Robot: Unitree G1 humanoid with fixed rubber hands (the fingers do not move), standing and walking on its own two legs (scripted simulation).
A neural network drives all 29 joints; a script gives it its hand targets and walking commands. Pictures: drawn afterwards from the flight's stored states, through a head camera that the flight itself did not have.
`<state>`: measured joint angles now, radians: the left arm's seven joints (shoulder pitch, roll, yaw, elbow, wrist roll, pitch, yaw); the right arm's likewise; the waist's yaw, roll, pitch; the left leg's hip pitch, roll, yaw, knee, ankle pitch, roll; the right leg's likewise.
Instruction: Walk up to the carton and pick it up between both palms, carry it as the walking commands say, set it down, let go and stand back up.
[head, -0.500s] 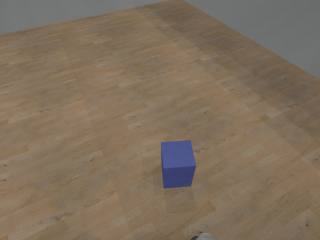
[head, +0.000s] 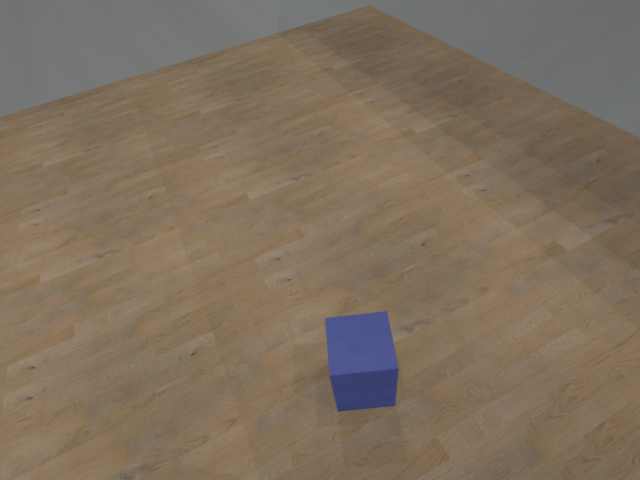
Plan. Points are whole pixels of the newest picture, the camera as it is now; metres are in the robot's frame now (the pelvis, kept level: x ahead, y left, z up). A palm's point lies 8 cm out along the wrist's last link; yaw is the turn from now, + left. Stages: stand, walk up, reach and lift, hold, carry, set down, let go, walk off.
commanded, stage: walk up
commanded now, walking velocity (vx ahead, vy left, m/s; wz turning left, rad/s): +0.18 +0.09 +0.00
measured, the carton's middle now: (361, 363) +0.56 -0.01 -0.65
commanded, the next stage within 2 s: none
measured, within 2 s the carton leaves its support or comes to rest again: neither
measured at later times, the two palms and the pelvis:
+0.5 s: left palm out of the picture +0.02 +0.28 -0.15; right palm out of the picture +0.05 -0.21 -0.16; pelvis +0.01 +0.02 -0.02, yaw -2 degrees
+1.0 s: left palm out of the picture +0.04 +0.23 -0.15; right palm out of the picture +0.06 -0.26 -0.17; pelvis +0.03 -0.02 -0.02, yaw -1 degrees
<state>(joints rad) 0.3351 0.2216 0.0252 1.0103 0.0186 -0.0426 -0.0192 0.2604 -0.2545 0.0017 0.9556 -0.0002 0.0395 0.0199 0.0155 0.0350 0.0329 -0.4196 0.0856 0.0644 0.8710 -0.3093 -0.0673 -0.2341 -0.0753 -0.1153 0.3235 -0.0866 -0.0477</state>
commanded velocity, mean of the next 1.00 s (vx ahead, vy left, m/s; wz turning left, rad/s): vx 0.06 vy -0.08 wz -0.03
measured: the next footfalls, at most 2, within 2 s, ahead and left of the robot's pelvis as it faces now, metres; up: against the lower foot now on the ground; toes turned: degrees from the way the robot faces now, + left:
left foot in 0.16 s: +0.10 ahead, +0.18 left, +0.00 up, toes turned +6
right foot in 0.50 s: +0.08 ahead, -0.11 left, +0.00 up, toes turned -5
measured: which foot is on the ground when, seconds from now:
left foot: up 0.00-0.14, down 0.16-0.52, up 0.54-0.76, down 0.78-1.00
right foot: down 0.00-0.16, up 0.18-0.48, down 0.50-1.00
